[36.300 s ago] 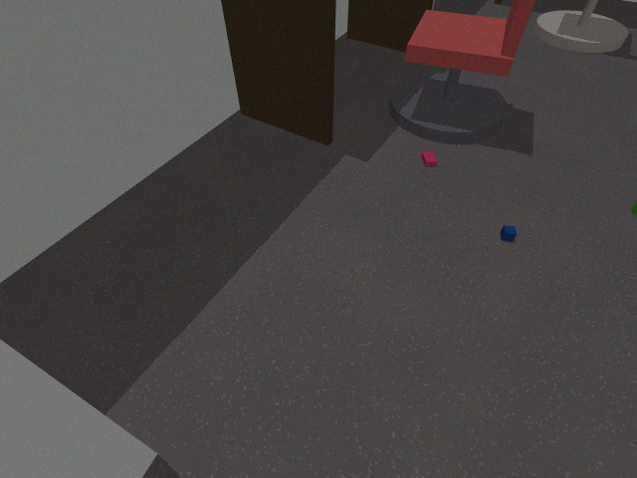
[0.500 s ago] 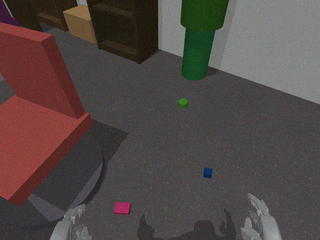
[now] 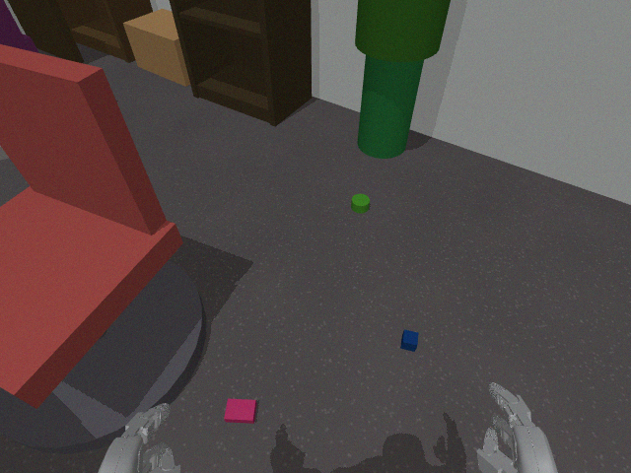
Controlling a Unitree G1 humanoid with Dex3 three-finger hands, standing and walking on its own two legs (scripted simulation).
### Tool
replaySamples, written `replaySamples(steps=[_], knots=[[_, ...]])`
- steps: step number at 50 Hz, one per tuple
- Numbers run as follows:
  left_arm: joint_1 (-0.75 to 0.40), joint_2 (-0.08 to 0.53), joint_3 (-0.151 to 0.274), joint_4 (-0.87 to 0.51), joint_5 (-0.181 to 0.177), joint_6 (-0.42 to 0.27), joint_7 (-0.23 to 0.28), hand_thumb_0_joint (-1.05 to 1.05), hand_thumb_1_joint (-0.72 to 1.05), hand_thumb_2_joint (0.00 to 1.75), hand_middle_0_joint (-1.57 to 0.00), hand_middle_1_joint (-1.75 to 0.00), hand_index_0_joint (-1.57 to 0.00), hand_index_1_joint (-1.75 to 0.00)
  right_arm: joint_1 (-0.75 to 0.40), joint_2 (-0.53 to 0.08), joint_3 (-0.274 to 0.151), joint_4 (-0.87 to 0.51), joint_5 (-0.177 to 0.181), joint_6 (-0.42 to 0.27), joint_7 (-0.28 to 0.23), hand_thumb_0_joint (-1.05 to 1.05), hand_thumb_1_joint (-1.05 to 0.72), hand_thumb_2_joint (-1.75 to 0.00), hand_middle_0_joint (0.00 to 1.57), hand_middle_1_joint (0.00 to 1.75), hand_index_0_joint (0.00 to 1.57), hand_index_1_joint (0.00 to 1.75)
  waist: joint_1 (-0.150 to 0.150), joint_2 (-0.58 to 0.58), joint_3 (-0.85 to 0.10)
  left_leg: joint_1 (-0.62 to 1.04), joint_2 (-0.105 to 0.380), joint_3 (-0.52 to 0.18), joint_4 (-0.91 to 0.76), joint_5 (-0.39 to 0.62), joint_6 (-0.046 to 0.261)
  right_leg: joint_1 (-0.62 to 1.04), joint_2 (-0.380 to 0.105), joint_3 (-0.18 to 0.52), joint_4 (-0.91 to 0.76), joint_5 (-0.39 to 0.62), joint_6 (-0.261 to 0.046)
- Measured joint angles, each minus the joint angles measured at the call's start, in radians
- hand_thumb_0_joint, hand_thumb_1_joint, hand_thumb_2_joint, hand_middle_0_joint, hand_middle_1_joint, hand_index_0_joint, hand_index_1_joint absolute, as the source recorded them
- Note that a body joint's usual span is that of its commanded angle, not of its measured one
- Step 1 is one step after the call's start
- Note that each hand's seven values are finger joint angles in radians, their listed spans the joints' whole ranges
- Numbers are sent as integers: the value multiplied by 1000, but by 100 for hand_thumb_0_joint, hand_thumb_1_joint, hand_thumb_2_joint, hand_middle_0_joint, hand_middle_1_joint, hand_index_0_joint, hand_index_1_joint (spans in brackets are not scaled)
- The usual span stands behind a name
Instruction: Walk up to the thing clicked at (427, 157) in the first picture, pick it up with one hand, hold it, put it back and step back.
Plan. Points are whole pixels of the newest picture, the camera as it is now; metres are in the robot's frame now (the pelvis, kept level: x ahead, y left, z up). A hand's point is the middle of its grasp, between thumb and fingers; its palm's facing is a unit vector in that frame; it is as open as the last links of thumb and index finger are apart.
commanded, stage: home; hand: left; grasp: from above
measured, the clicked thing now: (240, 410) +0.44 +0.22 -0.70
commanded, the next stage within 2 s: stand in 0.22 s
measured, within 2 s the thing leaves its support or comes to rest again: neither
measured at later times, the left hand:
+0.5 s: hand out of the picture +0.14 +0.22 -0.09, palm faces +0.01 -0.94 -0.34, open 7.4 cm
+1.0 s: hand out of the picture +0.02 +0.25 -0.10, palm faces +0.04 -0.94 -0.33, open 7.4 cm
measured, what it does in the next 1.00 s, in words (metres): rises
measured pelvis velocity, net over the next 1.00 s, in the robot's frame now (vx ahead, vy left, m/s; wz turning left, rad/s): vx -0.01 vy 0.01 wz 0.02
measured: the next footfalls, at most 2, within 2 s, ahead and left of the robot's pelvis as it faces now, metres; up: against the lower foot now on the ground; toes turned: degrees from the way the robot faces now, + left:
none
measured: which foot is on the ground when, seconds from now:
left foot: down 0.00-1.00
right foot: down 0.00-1.00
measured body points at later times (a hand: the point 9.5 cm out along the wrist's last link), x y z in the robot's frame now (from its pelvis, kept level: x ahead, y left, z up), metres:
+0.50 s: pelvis -0.01 +0.00 +0.02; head +0.01 +0.01 +0.47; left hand +0.14 +0.27 -0.07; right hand +0.13 -0.27 -0.09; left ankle +0.02 +0.13 -0.68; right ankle -0.01 -0.14 -0.68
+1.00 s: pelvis -0.01 +0.01 +0.06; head -0.01 +0.01 +0.51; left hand +0.02 +0.29 -0.08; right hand +0.07 -0.26 -0.08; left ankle +0.02 +0.13 -0.68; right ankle -0.01 -0.14 -0.68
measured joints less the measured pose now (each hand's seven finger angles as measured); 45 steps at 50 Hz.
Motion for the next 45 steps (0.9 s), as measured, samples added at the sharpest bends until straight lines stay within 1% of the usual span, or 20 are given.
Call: replaySamples(steps=[9, 16, 17, 18, 19, 20, 21, 24, 28, 33, 39, 45], knots=[[0, 6, 0, -8, 2, 0, 0, 1, 90, 89, -20, -29, -20, -30, -1, -1, 0, -4, 0, 1, 0, 1, -90, -90, 21, 30, 20, 30, 0, -1, 2, 0, 0, -1, 1, 2, -1, 0, 0, -1, 3, 1, -1], [5, 8, -2, -10, -4, 4, 0, 1, 90, 89, -20, -29, -20, -30, -1, -6, 0, -11, 2, 6, 2, 1, -90, -90, 21, 30, 20, 30, -2, 3, 1, -3, 0, -3, 4, 3, -2, -3, 1, -2, 6, 1, -2], [-24, 14, -13, 39, 19, -47, 4, 1, 90, 89, -20, -29, -20, -30, -15, -6, -9, 10, -23, 10, 10, 1, -90, -90, 21, 30, 20, 30, 4, -1, 33, 23, -3, -1, -3, 6, 0, 21, -2, -1, 3, 1, -2], [-77, 23, -26, 132, 45, -121, 8, 1, 90, 89, -20, -29, -20, -30, -38, -12, -16, 50, -51, 33, 30, 1, -90, -90, 21, 30, 20, 30, 17, -12, 72, 61, -9, 5, -19, 14, 3, 54, -9, 4, -3, 4, -3], [-129, 31, -32, 234, 67, -185, 11, 1, 90, 89, -20, -29, -21, -30, -62, -22, -15, 97, -72, 67, 56, 1, -90, -90, 21, 30, 20, 30, 31, -27, 98, 94, -17, 14, -42, 25, 6, 80, -17, 12, -12, 8, -4], [-173, 37, -32, 328, 83, -233, 12, 1, 90, 89, -20, -29, -21, -30, -83, -33, -12, 139, -86, 103, 82, 1, -90, -90, 21, 30, 20, 30, 42, -39, 115, 120, -23, 22, -65, 37, 8, 98, -24, 18, -22, 13, -5], [-208, 44, -29, 409, 94, -269, 11, 1, 90, 89, -20, -29, -21, -30, -98, -42, -10, 172, -91, 131, 105, 1, -90, -90, 21, 30, 20, 30, 48, -47, 130, 142, -27, 27, -86, 47, 9, 115, -28, 22, -35, 20, -5], [-262, 64, -16, 583, 106, -333, 7, 1, 90, 89, -20, -30, -21, -30, -115, -59, -27, 233, -75, 173, 154, 1, -90, -90, 21, 30, 20, 30, 58, -64, 168, 202, -37, 39, -141, 72, 12, 165, -39, 32, -71, 37, 0], [-268, 77, 5, 746, 105, -377, 9, 1, 90, 89, -20, -30, -21, -30, -107, -74, -57, 290, -59, 197, 178, 1, -90, -90, 21, 30, 20, 30, 60, -67, 185, 261, -39, 46, -198, 93, 15, 221, -41, 37, -128, 61, 6], [-257, 74, 16, 909, 101, -408, 11, 1, 90, 89, -20, -30, -21, -30, -94, -85, -75, 359, -56, 216, 179, 1, -90, -90, 21, 30, 20, 30, 59, -53, 195, 329, -37, 45, -261, 115, 20, 297, -39, 33, -209, 94, 12], [-257, 66, 13, 1043, 94, -429, 12, 1, 90, 90, -20, -30, -20, -30, -98, -75, -72, 427, -48, 233, 172, 1, -90, -90, 20, 30, 20, 30, 60, -44, 208, 403, -39, 41, -351, 159, 22, 379, -40, 25, -312, 143, 15], [-269, 58, 6, 1137, 89, -438, 10, 1, 90, 89, -20, -30, -21, -30, -113, -62, -64, 479, -39, 238, 171, 1, -90, -90, 20, 30, 20, 30, 60, -35, 217, 469, -40, 37, -451, 212, 22, 450, -41, 18, -421, 200, 17]])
